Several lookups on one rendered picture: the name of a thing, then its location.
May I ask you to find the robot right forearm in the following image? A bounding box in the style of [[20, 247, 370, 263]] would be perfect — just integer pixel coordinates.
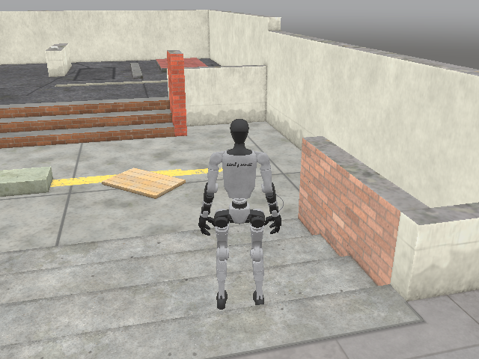
[[265, 182, 280, 217]]

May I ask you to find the right robot upper arm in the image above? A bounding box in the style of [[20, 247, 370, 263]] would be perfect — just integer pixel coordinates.
[[255, 151, 273, 194]]

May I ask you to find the robot right hand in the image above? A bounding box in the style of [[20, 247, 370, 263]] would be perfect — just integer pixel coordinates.
[[264, 215, 281, 234]]

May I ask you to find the left robot upper arm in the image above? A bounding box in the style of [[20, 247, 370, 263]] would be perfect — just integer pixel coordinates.
[[207, 151, 224, 193]]

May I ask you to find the robot left forearm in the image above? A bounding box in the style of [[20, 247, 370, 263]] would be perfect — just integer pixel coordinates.
[[200, 182, 214, 218]]

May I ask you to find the robot right foot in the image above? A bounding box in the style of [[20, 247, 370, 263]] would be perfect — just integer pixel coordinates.
[[253, 290, 264, 305]]

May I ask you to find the robot foot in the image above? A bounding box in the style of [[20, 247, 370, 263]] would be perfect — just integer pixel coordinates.
[[253, 290, 264, 305], [216, 290, 228, 310]]

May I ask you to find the robot left foot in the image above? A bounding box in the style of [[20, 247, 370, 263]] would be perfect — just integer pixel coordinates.
[[216, 290, 228, 310]]

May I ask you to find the robot left hand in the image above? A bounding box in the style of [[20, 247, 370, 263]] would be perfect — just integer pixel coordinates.
[[198, 216, 215, 236]]

